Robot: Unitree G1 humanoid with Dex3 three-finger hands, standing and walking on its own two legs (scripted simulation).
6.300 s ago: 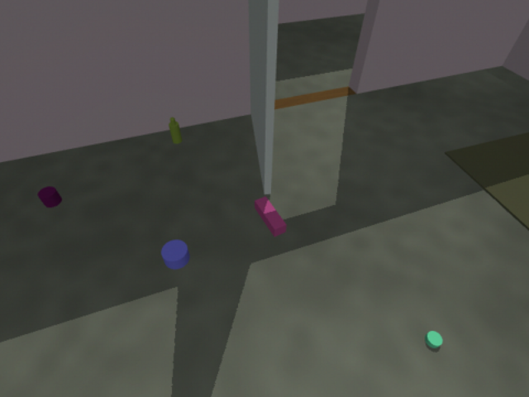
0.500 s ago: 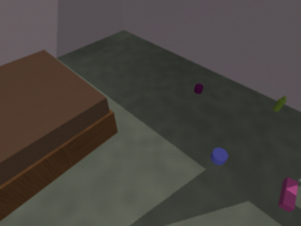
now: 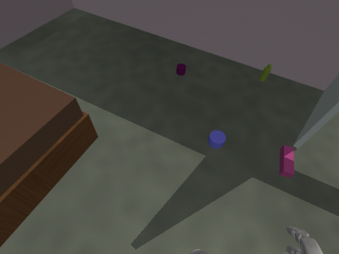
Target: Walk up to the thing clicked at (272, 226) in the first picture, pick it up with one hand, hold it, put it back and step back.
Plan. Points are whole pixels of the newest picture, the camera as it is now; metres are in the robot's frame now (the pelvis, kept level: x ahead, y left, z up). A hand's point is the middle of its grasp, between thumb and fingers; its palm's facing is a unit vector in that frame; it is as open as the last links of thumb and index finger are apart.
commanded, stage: walk up
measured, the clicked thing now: (286, 160) +0.79 -0.75 -0.73
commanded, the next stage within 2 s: none
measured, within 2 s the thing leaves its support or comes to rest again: neither
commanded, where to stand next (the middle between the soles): +0.05 -0.02 m, yaw -45 degrees
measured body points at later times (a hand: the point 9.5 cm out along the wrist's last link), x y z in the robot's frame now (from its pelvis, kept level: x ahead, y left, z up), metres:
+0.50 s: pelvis +0.00 -0.01 +0.00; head +0.03 -0.05 +0.44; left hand +0.25 +0.22 -0.09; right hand -0.10 -0.32 -0.13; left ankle +0.02 +0.13 -0.68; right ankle -0.02 -0.11 -0.73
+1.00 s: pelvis +0.03 +0.00 -0.01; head +0.08 -0.01 +0.44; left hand +0.29 +0.21 -0.13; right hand -0.08 -0.31 -0.09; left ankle +0.13 +0.08 -0.73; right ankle -0.06 -0.10 -0.69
